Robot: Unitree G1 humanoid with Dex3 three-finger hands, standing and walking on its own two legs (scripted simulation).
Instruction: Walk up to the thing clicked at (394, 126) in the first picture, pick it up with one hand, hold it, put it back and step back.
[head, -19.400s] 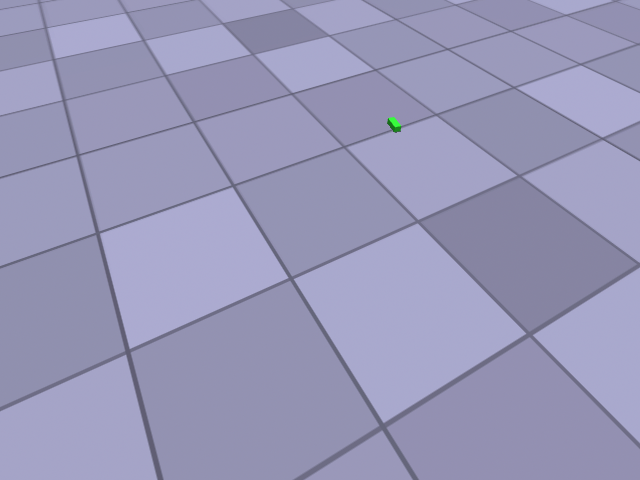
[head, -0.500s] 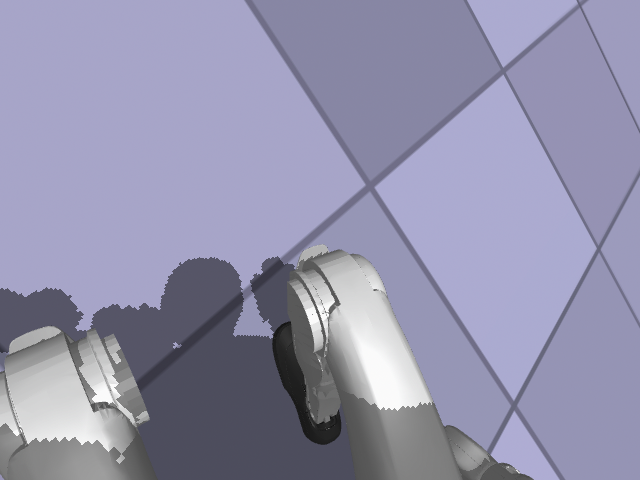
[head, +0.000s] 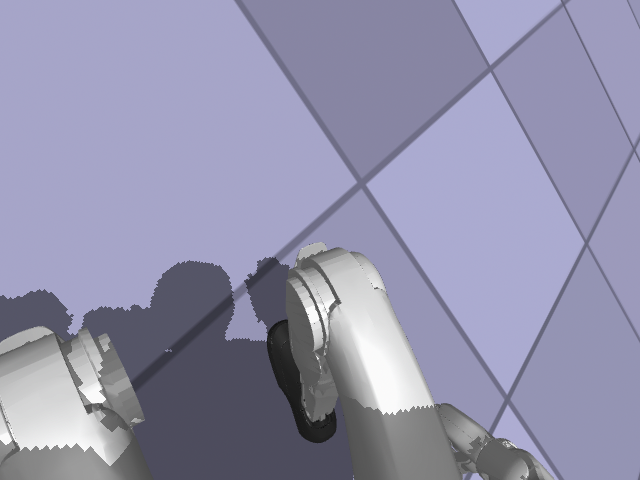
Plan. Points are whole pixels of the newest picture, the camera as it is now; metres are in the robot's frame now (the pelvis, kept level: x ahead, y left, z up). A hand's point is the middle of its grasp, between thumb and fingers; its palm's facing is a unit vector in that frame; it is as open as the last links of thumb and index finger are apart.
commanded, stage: rest palm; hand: left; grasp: from above
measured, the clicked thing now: out of the picture +0.42 +0.38 -0.27
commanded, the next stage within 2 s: close in 0.04 s
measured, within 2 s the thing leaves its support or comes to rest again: leaves its support in 1.98 s
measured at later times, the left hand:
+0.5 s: hand out of the picture +0.42 +0.37 -0.25, palm faces -0.41 -0.22 -0.88, open 11.9 cm
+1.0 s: hand out of the picture +0.41 +0.37 -0.24, palm faces -0.41 -0.22 -0.89, open 9.5 cm
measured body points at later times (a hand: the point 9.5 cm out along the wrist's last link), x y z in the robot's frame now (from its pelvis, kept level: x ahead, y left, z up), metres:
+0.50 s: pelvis +0.00 +0.00 +0.00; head +0.26 +0.15 +0.33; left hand +0.43 +0.38 -0.20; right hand +0.08 -0.25 -0.05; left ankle +0.05 +0.13 -0.26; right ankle +0.12 -0.15 -0.25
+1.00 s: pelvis +0.00 +0.00 +0.00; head +0.26 +0.16 +0.33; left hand +0.43 +0.38 -0.19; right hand +0.08 -0.25 -0.05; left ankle +0.05 +0.13 -0.26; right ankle +0.12 -0.15 -0.25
